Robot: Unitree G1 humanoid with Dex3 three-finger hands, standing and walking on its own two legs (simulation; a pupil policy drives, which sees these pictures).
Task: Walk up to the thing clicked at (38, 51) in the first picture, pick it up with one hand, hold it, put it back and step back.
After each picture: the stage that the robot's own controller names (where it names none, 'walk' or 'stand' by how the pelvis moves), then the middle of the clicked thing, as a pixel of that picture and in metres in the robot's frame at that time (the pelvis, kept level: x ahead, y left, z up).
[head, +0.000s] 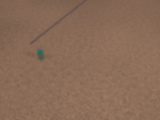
stand; (40, 54) +1.27 +0.42 -0.72
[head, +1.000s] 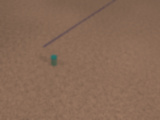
walk; (54, 60) +1.17 +0.19 -0.70
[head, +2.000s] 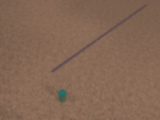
walk; (62, 95) +0.67 +0.12 -0.70
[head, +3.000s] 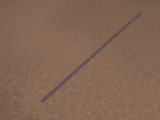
stand; out of the picture +0.42 +0.19 -0.70
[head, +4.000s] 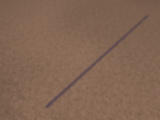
stand; out of the picture +0.36 +0.17 -0.72
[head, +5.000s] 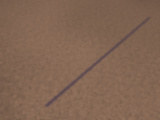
stand; out of the picture +0.36 +0.16 -0.72
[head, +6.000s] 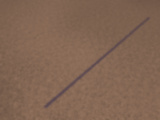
stand; out of the picture +0.36 +0.18 -0.73
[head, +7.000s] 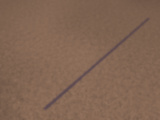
stand; out of the picture +0.35 +0.18 -0.73
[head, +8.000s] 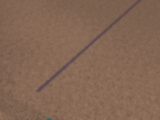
go down; out of the picture +0.37 +0.18 -0.70
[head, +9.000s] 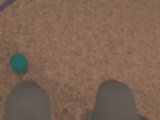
go down; (19, 65) +0.43 +0.22 -0.29
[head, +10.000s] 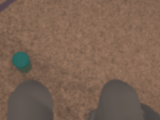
close in; (22, 63) +0.43 +0.22 -0.28
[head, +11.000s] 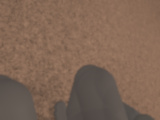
close in; out of the picture +0.42 +0.25 -0.22
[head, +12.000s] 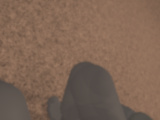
close; out of the picture +0.42 +0.27 -0.22
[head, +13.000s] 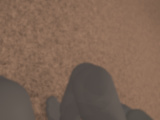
lift; out of the picture +0.39 +0.26 -0.23
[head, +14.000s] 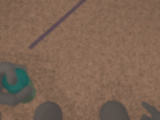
lift; (21, 87) +0.32 +0.19 -0.02
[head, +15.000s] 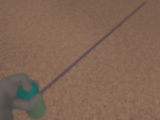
hold; (32, 101) +0.30 +0.17 -0.02
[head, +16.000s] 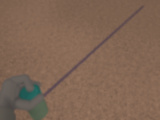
hold; (34, 102) +0.31 +0.16 -0.02
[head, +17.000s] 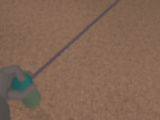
crouch; (27, 91) +0.35 +0.18 -0.07
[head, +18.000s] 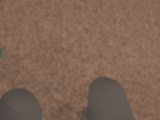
lower; out of the picture +0.47 +0.25 -0.10
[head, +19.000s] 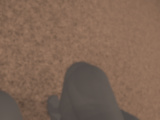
lower; out of the picture +0.42 +0.27 -0.22
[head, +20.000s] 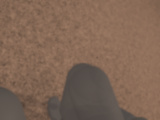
lower; out of the picture +0.42 +0.27 -0.22
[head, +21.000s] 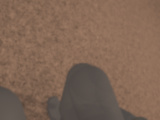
lower; out of the picture +0.42 +0.27 -0.22
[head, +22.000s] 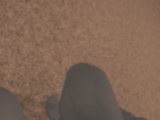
lower; out of the picture +0.42 +0.28 -0.22
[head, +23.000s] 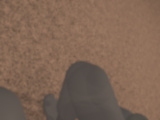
open; out of the picture +0.41 +0.26 -0.23
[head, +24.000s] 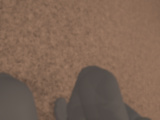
stand; out of the picture +0.40 +0.25 -0.23
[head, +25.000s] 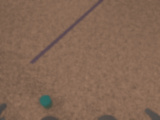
stand; (46, 102) +0.39 +0.19 -0.54
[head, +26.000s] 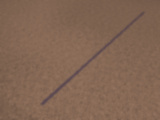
stand; out of the picture +0.36 +0.17 -0.66
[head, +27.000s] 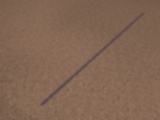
stand; out of the picture +0.36 +0.17 -0.67
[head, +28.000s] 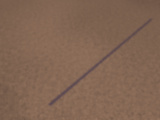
stand; out of the picture +0.38 +0.16 -0.72
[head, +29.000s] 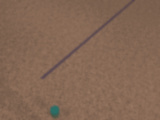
walk; (55, 112) +0.43 +0.11 -0.70
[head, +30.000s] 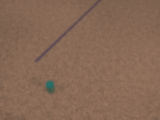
walk; (50, 87) +0.63 +0.21 -0.69
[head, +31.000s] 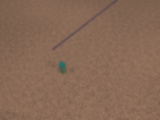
stand; (62, 67) +0.95 +0.24 -0.70
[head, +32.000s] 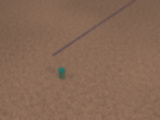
stand; (62, 73) +0.98 +0.18 -0.72
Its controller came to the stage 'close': yes
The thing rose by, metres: 0.70
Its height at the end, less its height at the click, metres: +0.00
